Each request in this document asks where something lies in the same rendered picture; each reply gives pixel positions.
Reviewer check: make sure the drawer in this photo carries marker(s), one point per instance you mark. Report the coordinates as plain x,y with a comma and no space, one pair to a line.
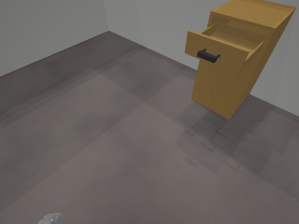
237,47

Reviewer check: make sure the left robot hand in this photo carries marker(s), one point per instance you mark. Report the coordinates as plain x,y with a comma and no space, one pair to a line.
50,218

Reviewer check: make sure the handle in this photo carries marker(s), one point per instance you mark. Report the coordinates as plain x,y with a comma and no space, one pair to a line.
207,56

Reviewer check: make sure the cabinet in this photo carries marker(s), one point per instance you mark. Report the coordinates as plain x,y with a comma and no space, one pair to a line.
222,91

